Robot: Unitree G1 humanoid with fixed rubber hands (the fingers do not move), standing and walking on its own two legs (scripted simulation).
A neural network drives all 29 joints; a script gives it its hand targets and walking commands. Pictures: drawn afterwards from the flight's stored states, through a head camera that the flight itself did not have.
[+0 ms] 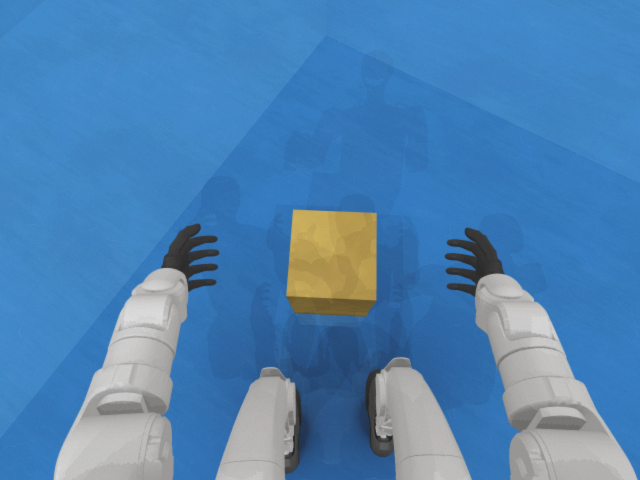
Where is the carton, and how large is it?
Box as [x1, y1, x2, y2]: [286, 210, 376, 316]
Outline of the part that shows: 293,210 286,296 294,312 365,316 375,301 376,213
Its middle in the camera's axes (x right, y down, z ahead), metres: +0.04 +0.07 +1.01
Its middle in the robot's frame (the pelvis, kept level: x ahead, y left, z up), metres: +0.50 -0.01 -0.56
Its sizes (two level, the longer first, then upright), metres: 0.210 0.200 0.250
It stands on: the floor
